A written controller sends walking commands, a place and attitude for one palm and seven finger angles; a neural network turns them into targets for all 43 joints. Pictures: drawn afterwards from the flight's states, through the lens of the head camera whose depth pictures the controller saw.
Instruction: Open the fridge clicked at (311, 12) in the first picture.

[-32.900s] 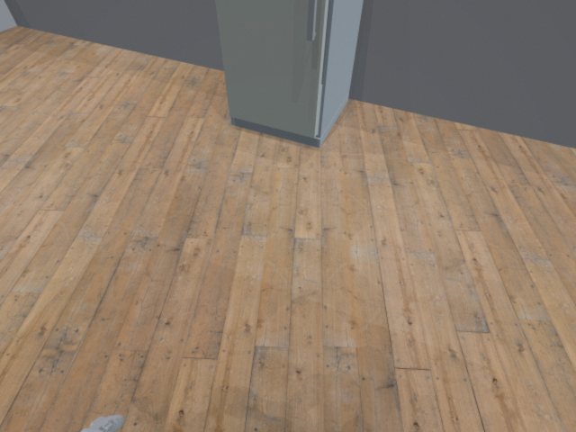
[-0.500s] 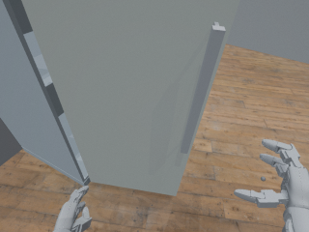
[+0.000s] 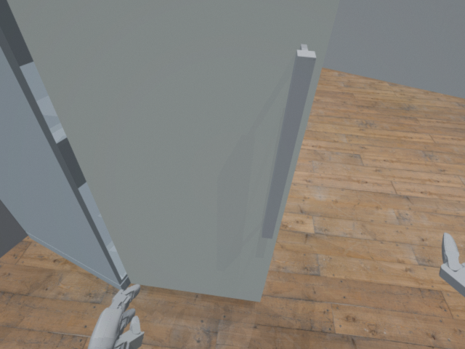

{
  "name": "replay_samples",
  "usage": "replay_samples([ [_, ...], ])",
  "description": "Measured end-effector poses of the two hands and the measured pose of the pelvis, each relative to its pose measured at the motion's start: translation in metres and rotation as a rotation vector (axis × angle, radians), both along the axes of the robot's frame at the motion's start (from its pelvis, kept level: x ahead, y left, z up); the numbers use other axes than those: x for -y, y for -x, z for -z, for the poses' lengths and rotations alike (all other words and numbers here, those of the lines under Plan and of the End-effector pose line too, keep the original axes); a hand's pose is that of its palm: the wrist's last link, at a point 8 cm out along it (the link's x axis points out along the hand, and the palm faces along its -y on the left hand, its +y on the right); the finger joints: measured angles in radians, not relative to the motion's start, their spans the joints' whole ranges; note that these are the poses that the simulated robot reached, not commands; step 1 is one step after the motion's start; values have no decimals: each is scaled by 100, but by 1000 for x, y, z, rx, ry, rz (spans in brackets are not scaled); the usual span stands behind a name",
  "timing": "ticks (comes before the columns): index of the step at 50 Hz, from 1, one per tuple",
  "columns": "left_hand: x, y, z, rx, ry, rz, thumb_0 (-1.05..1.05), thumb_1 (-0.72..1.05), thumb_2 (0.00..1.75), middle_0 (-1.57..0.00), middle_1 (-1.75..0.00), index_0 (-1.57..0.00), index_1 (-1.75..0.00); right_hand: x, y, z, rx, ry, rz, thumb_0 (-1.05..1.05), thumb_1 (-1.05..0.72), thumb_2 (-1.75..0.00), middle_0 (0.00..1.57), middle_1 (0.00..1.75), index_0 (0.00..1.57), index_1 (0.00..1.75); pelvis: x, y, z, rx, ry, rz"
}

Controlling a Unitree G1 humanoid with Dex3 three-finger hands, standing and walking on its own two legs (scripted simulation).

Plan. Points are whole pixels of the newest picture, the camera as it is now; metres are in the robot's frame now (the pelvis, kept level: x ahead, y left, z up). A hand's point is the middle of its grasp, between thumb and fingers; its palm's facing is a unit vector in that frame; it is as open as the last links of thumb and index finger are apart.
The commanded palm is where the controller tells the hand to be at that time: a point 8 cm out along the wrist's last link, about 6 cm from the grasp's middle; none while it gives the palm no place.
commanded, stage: draw the hand back to the body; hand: right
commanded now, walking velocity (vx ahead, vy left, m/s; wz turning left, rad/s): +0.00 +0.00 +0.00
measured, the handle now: (281, 161) +0.46 -0.12 +0.09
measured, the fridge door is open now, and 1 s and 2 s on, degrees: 71 71 71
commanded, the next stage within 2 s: step back with the hand held close in 0.34 s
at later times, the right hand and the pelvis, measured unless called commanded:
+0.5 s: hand (447, 262) +0.19 -0.27 +0.16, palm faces +0.50 +0.79 -0.35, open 7.4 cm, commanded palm +0.13 -0.30 +0.17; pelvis +0.00 +0.00 +0.00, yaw +0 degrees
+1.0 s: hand out of the picture +0.13 -0.29 +0.15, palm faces +0.48 +0.74 -0.46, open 7.4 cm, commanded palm +0.06 -0.31 +0.17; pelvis -0.07 -0.01 -0.02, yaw -1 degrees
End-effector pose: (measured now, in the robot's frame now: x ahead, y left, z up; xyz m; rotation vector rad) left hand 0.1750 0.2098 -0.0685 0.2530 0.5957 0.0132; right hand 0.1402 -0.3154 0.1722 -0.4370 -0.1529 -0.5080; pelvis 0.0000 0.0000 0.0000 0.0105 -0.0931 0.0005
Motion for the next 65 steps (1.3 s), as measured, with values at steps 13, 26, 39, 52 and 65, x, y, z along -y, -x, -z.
replay_samples([
  [13,-1,0,-2,-6,-11,-3,2,91,90,-20,-30,-20,-30,-3,-2,6,-11,-31,-8,1,-87,-89,21,31,21,31,1,0,-1,0,1,0],
  [26,-8,8,0,-20,-6,-17,2,91,90,-20,-30,-20,-30,-8,-1,-5,29,3,-13,1,-89,-90,21,30,21,30,-3,6,-1,-4,-4,6],
  [39,-20,37,2,-67,-37,-140,1,91,90,-20,-30,-20,-30,-18,11,1,-66,126,-154,1,-89,-90,21,30,22,30,7,33,6,-92,5,-8],
  [52,-11,87,12,-69,-49,-106,1,91,90,-20,-30,-20,-30,6,64,4,51,154,-42,1,-89,-90,21,30,22,30,10,77,18,-77,-3,31],
  [65,-12,121,19,-76,-79,-69,1,90,90,-21,-30,-20,-30,0,101,-3,161,198,-66,1,-88,-90,21,30,22,30,8,108,26,-71,-8,41],
])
